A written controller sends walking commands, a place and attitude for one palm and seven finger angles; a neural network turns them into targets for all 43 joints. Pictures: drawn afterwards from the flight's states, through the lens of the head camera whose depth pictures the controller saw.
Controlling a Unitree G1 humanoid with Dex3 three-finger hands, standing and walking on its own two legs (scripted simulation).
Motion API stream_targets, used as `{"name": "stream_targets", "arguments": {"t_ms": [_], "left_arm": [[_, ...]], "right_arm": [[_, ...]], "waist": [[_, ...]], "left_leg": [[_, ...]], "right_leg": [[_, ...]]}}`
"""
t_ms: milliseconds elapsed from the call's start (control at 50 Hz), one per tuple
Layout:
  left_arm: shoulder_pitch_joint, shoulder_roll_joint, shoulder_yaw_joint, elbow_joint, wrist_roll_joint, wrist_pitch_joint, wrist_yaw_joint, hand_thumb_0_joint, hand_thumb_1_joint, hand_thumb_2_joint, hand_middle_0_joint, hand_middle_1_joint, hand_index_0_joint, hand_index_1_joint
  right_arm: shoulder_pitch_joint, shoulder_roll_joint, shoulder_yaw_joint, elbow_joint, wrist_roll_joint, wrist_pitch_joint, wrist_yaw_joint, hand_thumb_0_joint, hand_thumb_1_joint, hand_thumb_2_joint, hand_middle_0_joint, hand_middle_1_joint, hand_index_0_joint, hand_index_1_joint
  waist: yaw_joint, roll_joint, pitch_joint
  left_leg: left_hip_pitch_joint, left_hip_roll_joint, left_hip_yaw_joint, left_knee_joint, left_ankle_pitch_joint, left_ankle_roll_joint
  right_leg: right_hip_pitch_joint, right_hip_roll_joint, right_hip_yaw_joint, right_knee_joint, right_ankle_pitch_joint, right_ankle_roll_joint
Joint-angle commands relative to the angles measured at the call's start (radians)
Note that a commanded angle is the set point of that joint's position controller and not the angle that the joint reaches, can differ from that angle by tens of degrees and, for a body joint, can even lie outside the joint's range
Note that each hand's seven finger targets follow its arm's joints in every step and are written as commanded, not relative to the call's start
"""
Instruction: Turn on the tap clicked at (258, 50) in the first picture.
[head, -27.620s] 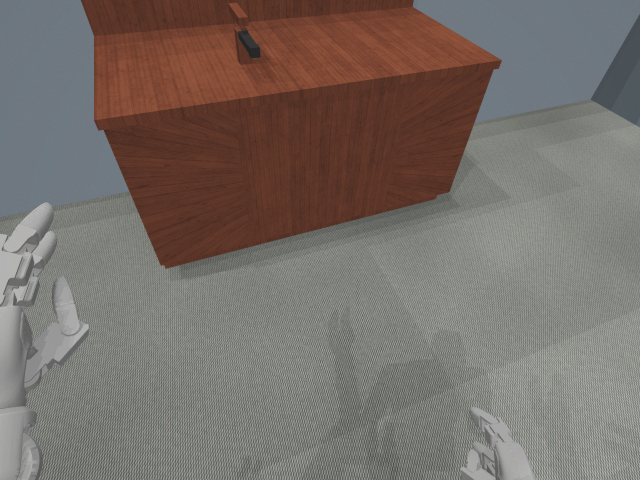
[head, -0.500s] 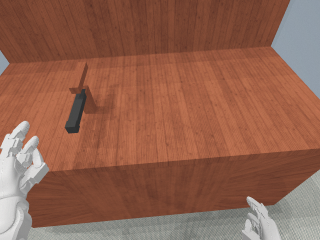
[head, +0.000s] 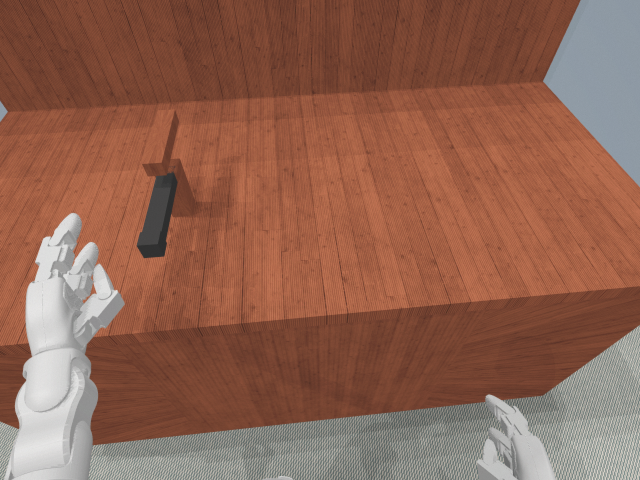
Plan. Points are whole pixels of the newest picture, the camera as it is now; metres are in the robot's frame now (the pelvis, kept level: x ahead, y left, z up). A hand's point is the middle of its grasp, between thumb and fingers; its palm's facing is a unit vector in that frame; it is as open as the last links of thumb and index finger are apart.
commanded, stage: reach beside the lever's end, fingers flat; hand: left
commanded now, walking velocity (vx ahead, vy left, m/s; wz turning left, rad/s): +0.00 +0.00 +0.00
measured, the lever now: (152, 244) +0.39 +0.28 +0.05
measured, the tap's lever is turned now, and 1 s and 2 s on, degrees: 0 0 6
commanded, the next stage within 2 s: push the lever round in 0.98 s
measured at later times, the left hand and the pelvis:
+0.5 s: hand (121, 269) +0.34 +0.30 +0.06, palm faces +0.44 -0.89 -0.09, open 7.8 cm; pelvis +0.00 +0.00 -0.01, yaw -1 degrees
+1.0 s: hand (114, 265) +0.36 +0.32 +0.04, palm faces +0.44 -0.89 -0.08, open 7.9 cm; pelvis +0.00 +0.01 -0.02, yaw -2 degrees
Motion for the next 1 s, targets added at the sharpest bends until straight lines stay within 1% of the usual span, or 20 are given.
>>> {"name": "stream_targets", "arguments": {"t_ms": [0,20,60,80,120,160,180,220,340,360,380,460,480,560,580,640,660,780,860,980], "left_arm": [[-0.245,0.227,0.088,-0.152,0.011,-0.087,0.017,0.000,0.900,0.900,-0.165,-0.195,-0.165,-0.195],[-0.288,0.208,0.063,-0.144,0.012,-0.088,0.015,0.000,0.900,0.900,-0.164,-0.193,-0.164,-0.193],[-0.286,0.273,0.129,-0.093,0.018,-0.085,0.027,0.000,0.900,0.900,-0.162,-0.187,-0.162,-0.187],[-0.309,0.245,0.102,-0.086,0.016,-0.085,0.025,0.000,0.900,0.900,-0.162,-0.185,-0.162,-0.185],[-0.365,0.260,0.104,-0.090,0.021,-0.098,0.023,0.000,0.900,0.900,-0.160,-0.180,-0.160,-0.180],[-0.353,0.316,0.158,-0.044,0.031,-0.111,0.026,0.000,0.900,0.900,-0.158,-0.175,-0.158,-0.175],[-0.363,0.277,0.125,-0.045,0.029,-0.119,0.023,0.000,0.900,0.900,-0.158,-0.173,-0.158,-0.173],[-0.424,0.275,0.110,-0.012,0.027,-0.132,0.011,0.000,0.900,0.900,-0.156,-0.167,-0.156,-0.167],[-0.458,0.324,0.151,0.129,0.012,-0.135,-0.032,0.000,0.900,0.900,-0.151,-0.152,-0.151,-0.152],[-0.442,0.377,0.208,0.180,0.017,-0.131,-0.029,0.000,0.900,0.900,-0.150,-0.150,-0.150,-0.150],[-0.501,0.357,0.176,0.172,0.014,-0.136,-0.038,0.000,0.900,0.900,-0.150,-0.150,-0.150,-0.150],[-0.614,0.421,0.213,0.176,0.034,-0.182,-0.044,0.000,0.900,0.900,-0.150,-0.150,-0.150,-0.150],[-0.611,0.391,0.183,0.180,0.036,-0.193,-0.047,0.000,0.900,0.900,-0.150,-0.150,-0.150,-0.150],[-0.591,0.463,0.249,0.279,0.043,-0.216,-0.063,0.000,0.900,0.900,-0.150,-0.150,-0.150,-0.150],[-0.587,0.405,0.198,0.297,0.036,-0.210,-0.076,0.000,0.900,0.900,-0.150,-0.150,-0.150,-0.150],[-0.536,0.439,0.230,0.313,0.015,-0.188,-0.106,0.000,0.900,0.900,-0.150,-0.150,-0.150,-0.150],[-0.528,0.446,0.238,0.303,0.021,-0.185,-0.105,0.000,0.900,0.900,-0.150,-0.150,-0.150,-0.150],[-0.526,0.455,0.268,0.278,0.018,-0.202,-0.080,0.000,0.900,0.900,-0.150,-0.150,-0.150,-0.150],[-0.546,0.483,0.289,0.268,0.033,-0.231,-0.071,0.000,0.900,0.900,-0.150,-0.150,-0.150,-0.150],[-0.601,0.403,0.190,0.207,0.029,-0.231,-0.106,0.000,0.900,0.900,-0.150,-0.150,-0.150,-0.150]], "right_arm": [[-0.055,-0.141,-0.053,-0.136,0.004,-0.033,-0.012,0.000,-0.900,-0.900,0.200,0.300,0.200,0.300],[-0.059,-0.141,-0.050,-0.137,0.003,-0.029,-0.012,0.000,-0.900,-0.900,0.200,0.300,0.200,0.300],[-0.053,-0.146,-0.053,-0.131,0.005,-0.015,-0.016,0.000,-0.900,-0.900,0.200,0.300,0.200,0.300],[-0.049,-0.144,-0.051,-0.138,0.003,-0.009,-0.016,0.000,-0.900,-0.900,0.200,0.300,0.200,0.300],[-0.047,-0.142,-0.052,-0.140,-0.001,-0.003,-0.014,0.000,-0.900,-0.900,0.200,0.300,0.200,0.300],[-0.031,-0.146,-0.055,-0.130,-0.002,0.008,-0.014,0.000,-0.900,-0.900,0.200,0.300,0.200,0.300],[-0.027,-0.141,-0.056,-0.135,-0.005,0.013,-0.011,0.000,-0.900,-0.900,0.200,0.300,0.200,0.300],[-0.020,-0.146,-0.056,-0.128,-0.004,0.017,-0.009,0.000,-0.900,-0.900,0.200,0.300,0.200,0.300],[0.016,-0.164,-0.062,-0.122,-0.001,0.048,-0.012,0.000,-0.900,-0.900,0.200,0.300,0.200,0.300],[0.025,-0.167,-0.064,-0.110,0.001,0.058,-0.015,0.000,-0.900,-0.900,0.200,0.300,0.200,0.300],[0.025,-0.164,-0.060,-0.115,0.001,0.064,-0.014,0.000,-0.900,-0.900,0.200,0.300,0.200,0.300],[0.045,-0.164,-0.064,-0.106,-0.005,0.078,-0.014,0.000,-0.900,-0.900,0.200,0.300,0.200,0.300],[0.055,-0.163,-0.066,-0.108,-0.011,0.079,-0.010,0.000,-0.900,-0.900,0.200,0.300,0.200,0.300],[0.086,-0.174,-0.071,-0.091,-0.014,0.102,-0.005,0.000,-0.900,-0.900,0.200,0.300,0.200,0.300],[0.090,-0.171,-0.070,-0.100,-0.012,0.105,-0.001,0.000,-0.900,-0.900,0.200,0.300,0.200,0.300],[0.097,-0.182,-0.074,-0.120,-0.004,0.118,0.000,0.000,-0.900,-0.900,0.200,0.300,0.200,0.300],[0.097,-0.182,-0.074,-0.121,-0.003,0.122,0.001,0.000,-0.900,-0.900,0.200,0.300,0.200,0.300],[0.110,-0.180,-0.079,-0.129,-0.008,0.140,0.006,0.000,-0.900,-0.900,0.200,0.300,0.200,0.300],[0.110,-0.180,-0.080,-0.117,-0.013,0.144,0.007,0.000,-0.900,-0.900,0.200,0.300,0.200,0.300],[0.104,-0.176,-0.079,-0.126,-0.010,0.142,0.002,0.000,-0.900,-0.900,0.200,0.300,0.200,0.300]], "waist": [[-0.019,0.012,-0.214],[-0.029,0.022,-0.214],[-0.015,0.003,-0.210],[-0.022,0.000,-0.226],[-0.023,0.047,-0.255],[-0.015,0.044,-0.263],[-0.024,0.050,-0.276],[-0.038,0.057,-0.263],[-0.046,-0.009,-0.266],[-0.039,-0.027,-0.258],[-0.053,0.003,-0.259],[-0.055,0.073,-0.303],[-0.063,0.084,-0.330],[-0.058,0.056,-0.350],[-0.069,0.039,-0.342],[-0.045,0.031,-0.360],[-0.039,0.067,-0.364],[-0.052,0.017,-0.339],[-0.056,0.056,-0.337],[-0.075,0.131,-0.374]], "left_leg": [[0.139,0.037,-0.063,-0.113,0.128,-0.033],[0.135,0.033,-0.060,-0.111,0.112,-0.030],[0.110,0.032,-0.056,-0.111,0.093,-0.023],[0.108,0.028,-0.052,-0.106,0.093,-0.020],[0.119,0.028,-0.049,-0.097,0.112,-0.023],[0.111,0.032,-0.052,-0.088,0.133,-0.023],[0.116,0.030,-0.046,-0.081,0.141,-0.020],[0.107,0.032,-0.048,-0.071,0.135,-0.021],[0.040,0.027,-0.034,-0.047,0.119,-0.002],[0.017,0.027,-0.034,-0.043,0.107,0.002],[0.016,0.025,-0.030,-0.039,0.100,0.003],[0.032,0.029,-0.034,-0.018,0.116,0.002],[0.050,0.029,-0.032,-0.009,0.139,0.002],[0.008,0.033,-0.030,0.020,0.168,0.005],[0.003,0.032,-0.027,0.017,0.158,0.005],[-0.013,0.031,-0.023,0.012,0.171,0.007],[0.006,0.033,-0.024,0.012,0.195,0.006],[-0.018,0.038,-0.024,0.016,0.191,0.008],[-0.017,0.041,-0.026,0.027,0.175,0.009],[0.077,0.049,-0.048,0.015,0.198,-0.011]], "right_leg": [[0.000,-0.018,0.042,-0.088,0.126,0.018],[-0.010,-0.019,0.045,-0.087,0.118,0.020],[0.003,-0.018,0.051,-0.092,0.106,0.020],[0.006,-0.020,0.052,-0.089,0.112,0.022],[0.004,-0.021,0.055,-0.079,0.126,0.020],[0.010,-0.016,0.056,-0.071,0.138,0.018],[0.006,-0.017,0.056,-0.066,0.151,0.020],[-0.020,-0.014,0.057,-0.061,0.148,0.019],[-0.015,-0.016,0.069,-0.056,0.167,0.026],[-0.010,-0.015,0.074,-0.057,0.160,0.028],[-0.024,-0.019,0.077,-0.054,0.158,0.030],[-0.044,-0.014,0.082,-0.030,0.157,0.023],[-0.048,-0.012,0.082,-0.022,0.177,0.024],[-0.047,-0.009,0.087,0.003,0.210,0.024],[-0.054,-0.009,0.081,0.005,0.209,0.027],[-0.022,-0.009,0.086,-0.002,0.226,0.026],[-0.022,-0.009,0.084,0.000,0.240,0.024],[-0.041,-0.001,0.080,0.008,0.232,0.030],[-0.069,0.003,0.084,0.017,0.201,0.026],[-0.119,0.007,0.069,0.019,0.162,0.017]]}}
